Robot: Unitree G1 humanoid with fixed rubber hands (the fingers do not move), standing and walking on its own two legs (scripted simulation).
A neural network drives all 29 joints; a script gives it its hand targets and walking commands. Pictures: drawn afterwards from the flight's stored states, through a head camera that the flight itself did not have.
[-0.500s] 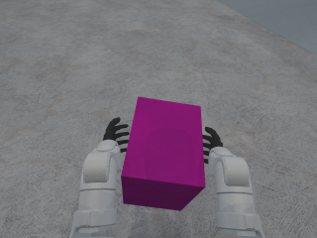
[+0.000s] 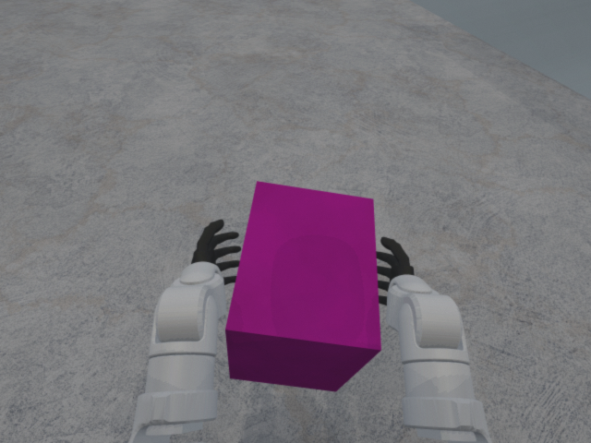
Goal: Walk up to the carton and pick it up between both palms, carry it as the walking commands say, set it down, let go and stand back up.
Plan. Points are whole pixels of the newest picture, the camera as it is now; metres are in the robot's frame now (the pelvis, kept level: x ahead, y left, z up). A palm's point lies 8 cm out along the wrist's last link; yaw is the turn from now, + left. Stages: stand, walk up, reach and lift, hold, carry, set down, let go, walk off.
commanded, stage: carry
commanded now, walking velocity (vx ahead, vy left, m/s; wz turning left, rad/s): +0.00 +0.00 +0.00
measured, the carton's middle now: (298, 292) +0.33 +0.01 +0.00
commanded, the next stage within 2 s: none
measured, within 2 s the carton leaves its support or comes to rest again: neither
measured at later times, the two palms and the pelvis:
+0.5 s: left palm (215, 232) +0.37 +0.13 +0.10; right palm (401, 245) +0.35 -0.13 +0.10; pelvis +0.08 +0.00 +0.00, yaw +0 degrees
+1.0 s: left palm (245, 129) +0.61 +0.11 +0.11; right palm (383, 143) +0.61 -0.15 +0.10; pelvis +0.32 -0.03 +0.02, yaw +0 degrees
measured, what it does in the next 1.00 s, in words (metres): walks ahead: right foot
